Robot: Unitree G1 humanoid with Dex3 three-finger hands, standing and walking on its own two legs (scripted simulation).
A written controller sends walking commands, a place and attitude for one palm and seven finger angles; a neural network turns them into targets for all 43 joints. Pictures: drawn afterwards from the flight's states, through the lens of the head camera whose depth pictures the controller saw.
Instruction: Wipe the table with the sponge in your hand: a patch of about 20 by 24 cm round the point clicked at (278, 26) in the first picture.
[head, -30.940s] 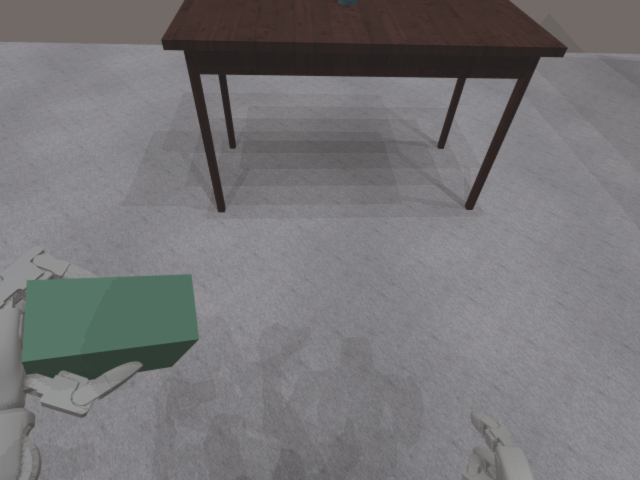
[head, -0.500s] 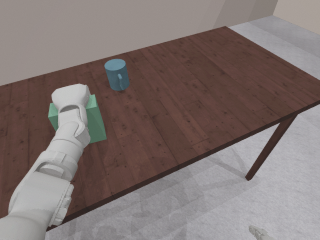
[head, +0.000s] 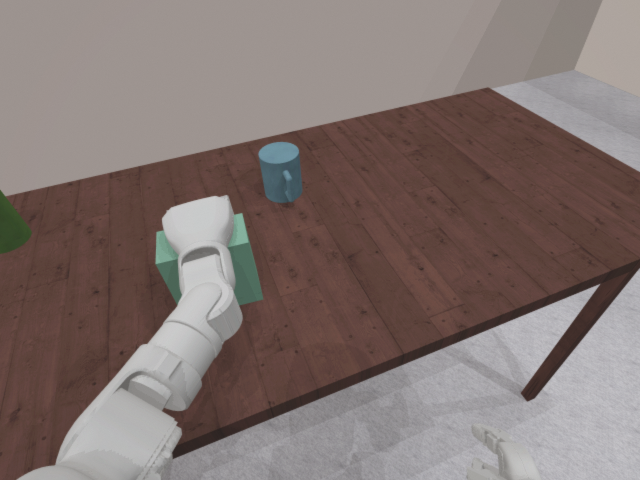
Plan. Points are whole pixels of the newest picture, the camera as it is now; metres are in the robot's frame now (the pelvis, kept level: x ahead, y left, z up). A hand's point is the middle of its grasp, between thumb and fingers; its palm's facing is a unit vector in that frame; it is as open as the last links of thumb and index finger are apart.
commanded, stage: wipe back along the third lane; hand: left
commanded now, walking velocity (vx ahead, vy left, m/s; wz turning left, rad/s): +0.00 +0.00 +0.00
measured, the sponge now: (216, 277) +0.39 +0.20 +0.04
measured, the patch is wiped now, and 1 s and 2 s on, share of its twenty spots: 0.95 0.95 0.95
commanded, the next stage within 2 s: slide back across to the middle lane in 1.18 s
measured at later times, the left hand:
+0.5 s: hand (227, 279) +0.34 +0.16 +0.10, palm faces +0.07 -0.05 -1.00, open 10.3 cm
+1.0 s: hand (237, 317) +0.28 +0.13 +0.10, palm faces +0.08 -0.08 -0.99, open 10.3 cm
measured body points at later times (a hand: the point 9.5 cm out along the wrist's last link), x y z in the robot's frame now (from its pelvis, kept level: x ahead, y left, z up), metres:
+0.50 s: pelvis -0.01 -0.03 +0.00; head -0.04 -0.06 +0.45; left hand +0.33 +0.16 +0.15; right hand +0.22 -0.22 -0.09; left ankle -0.03 +0.07 -0.74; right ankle -0.03 -0.12 -0.74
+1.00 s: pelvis -0.03 -0.07 +0.00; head -0.07 -0.12 +0.44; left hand +0.27 +0.13 +0.15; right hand +0.22 -0.28 -0.07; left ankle -0.03 +0.07 -0.74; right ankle -0.03 -0.12 -0.74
